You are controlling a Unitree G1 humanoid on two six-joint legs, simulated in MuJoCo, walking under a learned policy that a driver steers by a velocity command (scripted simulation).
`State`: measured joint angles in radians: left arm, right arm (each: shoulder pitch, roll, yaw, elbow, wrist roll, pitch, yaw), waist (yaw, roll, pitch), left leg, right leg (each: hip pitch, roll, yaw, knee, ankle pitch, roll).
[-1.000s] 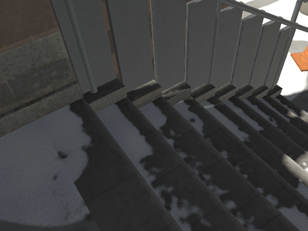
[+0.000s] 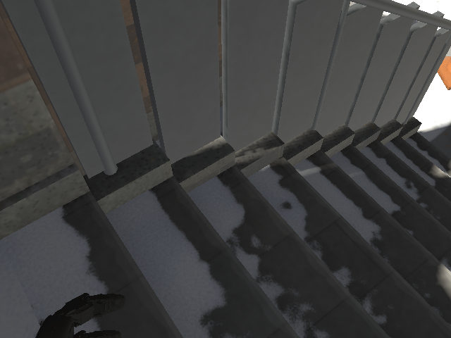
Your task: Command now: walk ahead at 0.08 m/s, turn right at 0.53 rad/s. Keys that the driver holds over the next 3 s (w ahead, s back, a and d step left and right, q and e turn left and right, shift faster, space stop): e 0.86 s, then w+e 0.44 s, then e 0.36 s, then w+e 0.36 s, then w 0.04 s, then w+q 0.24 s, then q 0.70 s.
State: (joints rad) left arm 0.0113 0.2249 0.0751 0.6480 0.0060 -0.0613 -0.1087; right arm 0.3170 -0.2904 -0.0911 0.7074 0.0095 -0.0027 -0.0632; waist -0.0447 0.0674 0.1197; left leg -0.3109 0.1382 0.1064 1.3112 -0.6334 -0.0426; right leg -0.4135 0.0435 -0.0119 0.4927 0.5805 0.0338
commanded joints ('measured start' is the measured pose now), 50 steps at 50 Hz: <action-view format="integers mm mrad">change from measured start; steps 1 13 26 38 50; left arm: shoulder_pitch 534 146 194 317 250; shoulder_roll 125 251 198 105 180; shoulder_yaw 41 36 24 -12 -7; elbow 190 31 -82 -117 -118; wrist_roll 57 -61 -10 -57 -36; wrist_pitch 25 84 197 151 93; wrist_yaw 55 129 206 129 132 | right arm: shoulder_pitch -276 122 -145 -211 -258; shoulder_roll -84 -314 -34 -156 -66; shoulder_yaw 13 15 109 17 22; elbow -144 -181 -242 -186 -171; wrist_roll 19 -104 -53 23 -10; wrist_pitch -47 -56 -34 26 17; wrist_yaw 14 1 -7 18 25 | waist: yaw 333 -149 46 104 41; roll -361 550 21 178 -146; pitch -74 -248 -221 -225 -188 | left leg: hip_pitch -607 -105 -56 -130 -568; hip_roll -149 136 195 221 -107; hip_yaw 49 -534 -185 56 -193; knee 606 -597 -656 -632 -92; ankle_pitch -321 716 650 524 365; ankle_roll -3 232 213 162 7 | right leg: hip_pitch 789 -113 -363 121 216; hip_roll -121 52 61 29 -155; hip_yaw -14 184 89 -147 527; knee -400 487 1215 387 -7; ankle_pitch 276 -708 -707 -973 -889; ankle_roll -182 -31 64 -21 -274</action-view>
